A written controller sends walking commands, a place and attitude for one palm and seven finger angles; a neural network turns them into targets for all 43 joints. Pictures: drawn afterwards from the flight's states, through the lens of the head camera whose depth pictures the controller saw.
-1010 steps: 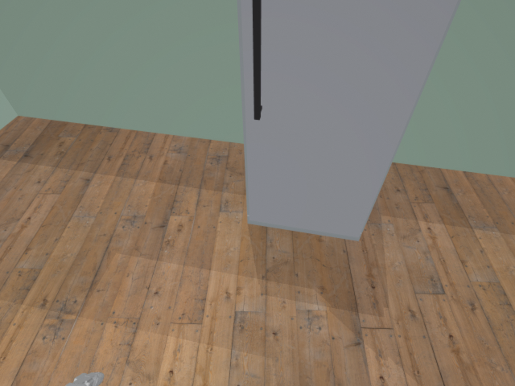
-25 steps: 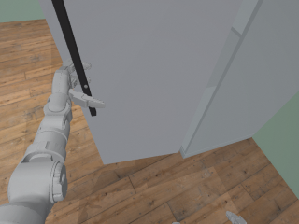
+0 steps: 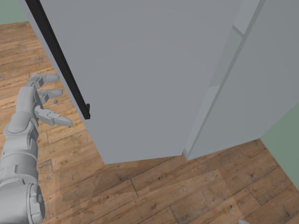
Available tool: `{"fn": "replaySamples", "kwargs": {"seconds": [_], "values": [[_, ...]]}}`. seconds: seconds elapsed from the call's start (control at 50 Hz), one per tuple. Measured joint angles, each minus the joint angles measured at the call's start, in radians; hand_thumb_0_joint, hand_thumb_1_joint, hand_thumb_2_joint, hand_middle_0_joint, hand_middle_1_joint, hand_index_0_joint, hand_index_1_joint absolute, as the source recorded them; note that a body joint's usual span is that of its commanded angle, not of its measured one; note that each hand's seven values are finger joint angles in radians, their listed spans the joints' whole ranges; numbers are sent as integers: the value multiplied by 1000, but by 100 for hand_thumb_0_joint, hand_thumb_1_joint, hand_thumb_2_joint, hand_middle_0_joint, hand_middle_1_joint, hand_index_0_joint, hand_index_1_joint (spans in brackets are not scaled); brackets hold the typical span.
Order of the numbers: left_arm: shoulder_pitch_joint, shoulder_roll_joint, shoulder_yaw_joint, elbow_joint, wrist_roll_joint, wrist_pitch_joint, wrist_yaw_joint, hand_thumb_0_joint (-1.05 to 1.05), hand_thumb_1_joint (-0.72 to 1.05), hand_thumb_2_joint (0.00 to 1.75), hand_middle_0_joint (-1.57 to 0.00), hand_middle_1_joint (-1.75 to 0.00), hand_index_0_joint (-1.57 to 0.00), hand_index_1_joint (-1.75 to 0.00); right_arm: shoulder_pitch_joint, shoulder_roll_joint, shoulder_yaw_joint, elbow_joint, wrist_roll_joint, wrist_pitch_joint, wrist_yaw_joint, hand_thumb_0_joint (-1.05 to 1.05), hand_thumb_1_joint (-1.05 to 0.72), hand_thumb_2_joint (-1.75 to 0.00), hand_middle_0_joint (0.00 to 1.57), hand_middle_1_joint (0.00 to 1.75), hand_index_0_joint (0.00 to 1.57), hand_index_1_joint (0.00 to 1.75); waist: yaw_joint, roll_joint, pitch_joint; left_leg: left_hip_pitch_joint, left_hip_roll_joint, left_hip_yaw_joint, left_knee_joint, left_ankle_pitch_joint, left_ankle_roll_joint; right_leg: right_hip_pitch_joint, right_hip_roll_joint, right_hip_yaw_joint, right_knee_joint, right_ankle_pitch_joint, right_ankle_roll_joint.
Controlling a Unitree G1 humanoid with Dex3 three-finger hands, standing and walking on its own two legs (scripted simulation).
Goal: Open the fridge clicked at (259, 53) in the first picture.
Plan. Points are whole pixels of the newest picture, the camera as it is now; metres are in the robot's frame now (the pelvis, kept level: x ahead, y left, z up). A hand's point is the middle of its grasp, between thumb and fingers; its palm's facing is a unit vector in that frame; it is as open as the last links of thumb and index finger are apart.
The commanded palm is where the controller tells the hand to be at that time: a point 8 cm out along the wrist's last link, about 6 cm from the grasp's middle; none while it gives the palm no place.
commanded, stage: slip the hand off the handle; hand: left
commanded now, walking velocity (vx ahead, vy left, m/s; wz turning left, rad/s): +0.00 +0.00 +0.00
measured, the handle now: (68, 70) +0.48 +0.23 +0.14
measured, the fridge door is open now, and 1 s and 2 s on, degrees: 80 80 80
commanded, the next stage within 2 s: draw the hand back to the body in 0.92 s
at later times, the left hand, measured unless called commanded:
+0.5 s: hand (42, 116) +0.37 +0.29 +0.08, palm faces +0.13 -0.98 -0.13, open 14.6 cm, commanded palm +0.32 +0.33 +0.10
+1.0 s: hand (33, 147) +0.28 +0.27 +0.08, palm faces +0.15 -0.98 -0.14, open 14.6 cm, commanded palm +0.25 +0.32 +0.10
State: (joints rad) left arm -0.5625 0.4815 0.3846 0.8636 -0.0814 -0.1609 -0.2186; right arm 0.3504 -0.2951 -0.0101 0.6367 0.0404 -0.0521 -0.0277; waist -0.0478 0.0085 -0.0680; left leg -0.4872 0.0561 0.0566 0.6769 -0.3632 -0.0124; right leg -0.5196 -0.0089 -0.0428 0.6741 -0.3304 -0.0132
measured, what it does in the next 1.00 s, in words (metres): stands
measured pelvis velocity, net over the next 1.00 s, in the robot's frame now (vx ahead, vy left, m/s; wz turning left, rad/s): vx -0.02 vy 0.02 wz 0.04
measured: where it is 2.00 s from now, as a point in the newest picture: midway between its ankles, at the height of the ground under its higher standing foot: outside the picture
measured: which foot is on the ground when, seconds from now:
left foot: down 0.00-1.00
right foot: down 0.00-1.00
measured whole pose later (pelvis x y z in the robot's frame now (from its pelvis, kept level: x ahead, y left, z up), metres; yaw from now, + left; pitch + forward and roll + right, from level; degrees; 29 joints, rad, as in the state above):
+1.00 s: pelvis -0.02 +0.02 +0.00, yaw +2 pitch +5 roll -1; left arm -0.10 0.36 0.28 0.32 -0.17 -0.06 -0.22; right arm 0.26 -0.27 0.04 0.58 0.04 -0.17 -0.06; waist 0.02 0.02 -0.07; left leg -0.43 0.02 0.03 0.72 -0.37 0.01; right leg -0.43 -0.04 -0.07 0.68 -0.33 0.01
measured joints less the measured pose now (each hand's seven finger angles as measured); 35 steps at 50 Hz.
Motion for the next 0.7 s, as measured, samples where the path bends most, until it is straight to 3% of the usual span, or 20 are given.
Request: {"fn": "replaySamples", "kwargs": {"seconds": [0.28, 0.4, 0.5, 0.7], "values": [[-32, 44, 5, 53, -9, -31, -71, -2, -54, 20, -25, -115, -25, -115, -20, 2, 14, -13, 0, -8, -18, 1, -90, -90, 20, 30, 20, 30, 1, -4, -4, -37, -9, -12, 44, -10, 12, -18, -10, -10, 16, 2, 12], [67, 1, -1, -60, -41, -16, -74, -2, -54, 20, -25, -115, -25, -115, 0, 12, 20, -36, 1, -3, -5, 1, -90, -90, 20, 30, 20, 30, 9, 2, -22, -22, -14, 4, 39, -13, 23, -7, -14, 7, 7, 8, 23], [165, -38, -15, -170, -45, 15, -42, -2, -54, 20, -25, -115, -25, -115, 0, 23, 27, -51, 0, -8, -2, 1, -90, -90, 20, 30, 20, 30, 15, 4, -17, -6, -20, 7, 42, -15, 30, 11, -20, 10, 5, 9, 31], [304, -92, -74, -369, -67, 51, -4, -2, -54, 20, -25, -115, -25, -115, -39, 34, 39, -45, -3, -60, -12, 1, -90, -90, 20, 30, 20, 30, 41, 9, -14, 24, -30, -6, 50, -16, 36, 53, -30, -3, 3, 8, 37]]}}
